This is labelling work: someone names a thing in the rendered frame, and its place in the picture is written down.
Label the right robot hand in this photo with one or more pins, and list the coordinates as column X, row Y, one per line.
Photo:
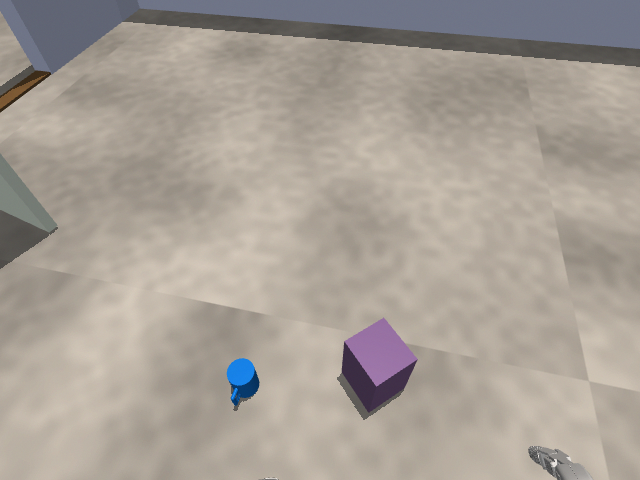
column 558, row 464

